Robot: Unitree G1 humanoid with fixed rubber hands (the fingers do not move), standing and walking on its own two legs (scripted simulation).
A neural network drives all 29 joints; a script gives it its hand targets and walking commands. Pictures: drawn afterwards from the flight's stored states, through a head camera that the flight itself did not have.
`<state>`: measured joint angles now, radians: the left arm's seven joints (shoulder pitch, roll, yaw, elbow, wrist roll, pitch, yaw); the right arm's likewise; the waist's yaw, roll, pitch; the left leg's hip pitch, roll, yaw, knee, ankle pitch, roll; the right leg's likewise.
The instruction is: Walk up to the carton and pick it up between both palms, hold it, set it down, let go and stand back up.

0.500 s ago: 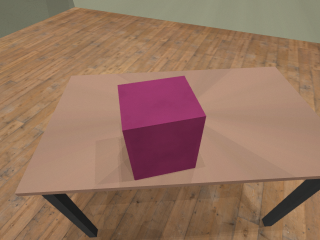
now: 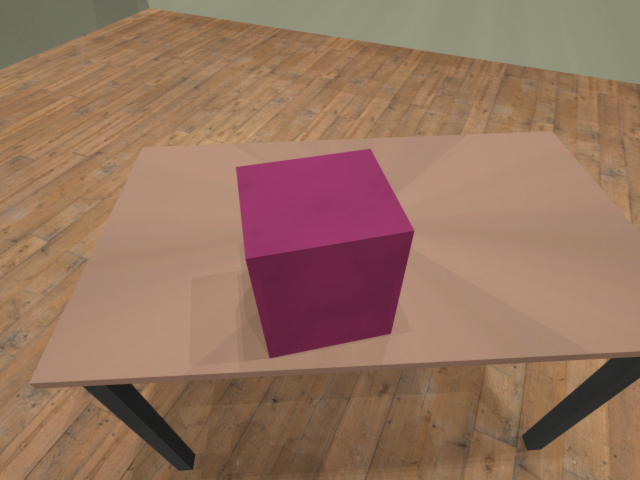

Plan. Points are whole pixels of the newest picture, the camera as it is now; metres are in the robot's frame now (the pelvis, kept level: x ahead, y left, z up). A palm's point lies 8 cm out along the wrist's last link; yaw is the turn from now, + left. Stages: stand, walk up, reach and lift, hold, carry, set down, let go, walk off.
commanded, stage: stand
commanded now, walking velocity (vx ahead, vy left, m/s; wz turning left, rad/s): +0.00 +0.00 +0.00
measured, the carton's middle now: (318, 256) +0.44 +0.04 +0.02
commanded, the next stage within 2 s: none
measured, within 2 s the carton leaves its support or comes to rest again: neither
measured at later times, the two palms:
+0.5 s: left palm out of the picture +0.01 +0.24 -0.14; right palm out of the picture +0.01 -0.24 -0.13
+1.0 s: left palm out of the picture +0.01 +0.24 -0.14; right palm out of the picture +0.01 -0.24 -0.13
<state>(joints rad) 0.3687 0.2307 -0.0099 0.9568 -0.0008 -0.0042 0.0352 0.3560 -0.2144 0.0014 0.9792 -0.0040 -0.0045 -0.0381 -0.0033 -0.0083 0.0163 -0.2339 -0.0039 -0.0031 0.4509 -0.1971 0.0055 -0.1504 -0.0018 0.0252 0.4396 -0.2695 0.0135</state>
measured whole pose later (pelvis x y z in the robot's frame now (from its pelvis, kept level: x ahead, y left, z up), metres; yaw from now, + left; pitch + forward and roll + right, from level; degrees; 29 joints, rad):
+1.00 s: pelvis +0.01 +0.00 +0.00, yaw +0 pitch -1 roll +0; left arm 0.35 0.21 -0.01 0.97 0.00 0.00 0.04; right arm 0.33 -0.20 0.00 1.01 0.00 -0.01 -0.04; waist -0.01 -0.01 0.01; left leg -0.22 -0.01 -0.01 0.44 -0.20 0.00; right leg -0.13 -0.01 0.02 0.43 -0.28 0.01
